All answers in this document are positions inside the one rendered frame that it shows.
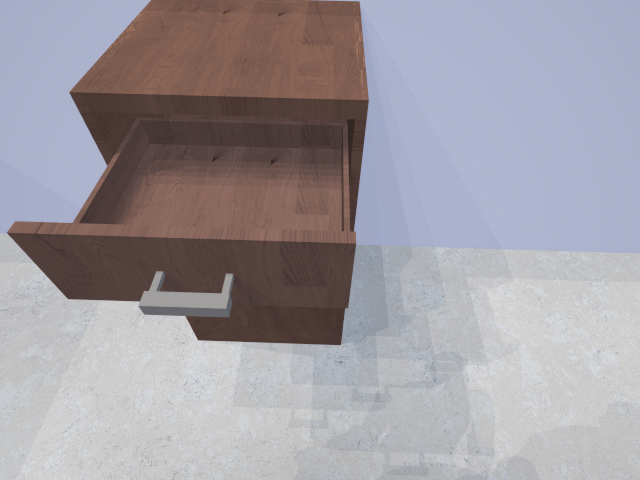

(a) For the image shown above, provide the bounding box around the cabinet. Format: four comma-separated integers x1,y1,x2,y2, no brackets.
69,0,369,345

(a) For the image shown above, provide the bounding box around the drawer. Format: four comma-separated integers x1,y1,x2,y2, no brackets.
7,117,356,308

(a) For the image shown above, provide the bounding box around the handle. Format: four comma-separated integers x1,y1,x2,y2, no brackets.
138,271,234,317

